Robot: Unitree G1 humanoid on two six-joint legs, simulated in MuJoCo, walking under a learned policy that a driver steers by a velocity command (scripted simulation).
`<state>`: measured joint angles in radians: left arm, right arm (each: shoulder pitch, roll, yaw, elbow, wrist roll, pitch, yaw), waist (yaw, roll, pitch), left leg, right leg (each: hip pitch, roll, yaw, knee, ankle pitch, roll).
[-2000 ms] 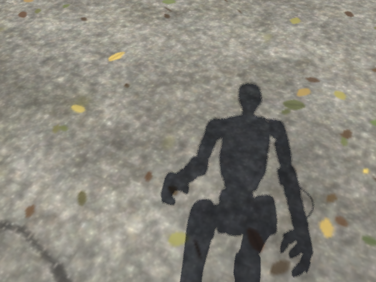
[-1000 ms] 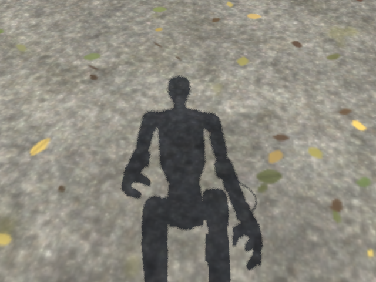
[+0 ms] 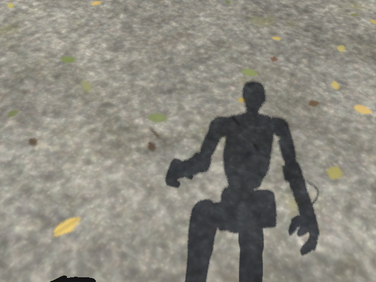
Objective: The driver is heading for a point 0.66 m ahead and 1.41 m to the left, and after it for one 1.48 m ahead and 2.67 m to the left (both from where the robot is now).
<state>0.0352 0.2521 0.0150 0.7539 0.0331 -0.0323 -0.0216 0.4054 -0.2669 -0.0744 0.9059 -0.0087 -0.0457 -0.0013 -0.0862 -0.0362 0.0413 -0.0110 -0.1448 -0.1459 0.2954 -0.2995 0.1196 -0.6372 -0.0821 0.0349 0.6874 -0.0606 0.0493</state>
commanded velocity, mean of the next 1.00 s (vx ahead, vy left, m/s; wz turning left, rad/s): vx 0.50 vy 0.00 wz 0.59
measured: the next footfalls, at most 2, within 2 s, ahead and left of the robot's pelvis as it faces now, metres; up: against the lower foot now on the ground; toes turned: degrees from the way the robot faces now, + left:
right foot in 0.10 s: +0.24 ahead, -0.13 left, +0.00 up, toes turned +5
left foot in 0.62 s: +0.43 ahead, +0.16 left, +0.00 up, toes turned +26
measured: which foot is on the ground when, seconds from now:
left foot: down 0.00-0.10, up 0.12-0.60, down 0.62-1.00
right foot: up 0.00-0.08, down 0.10-0.64, up 0.66-1.00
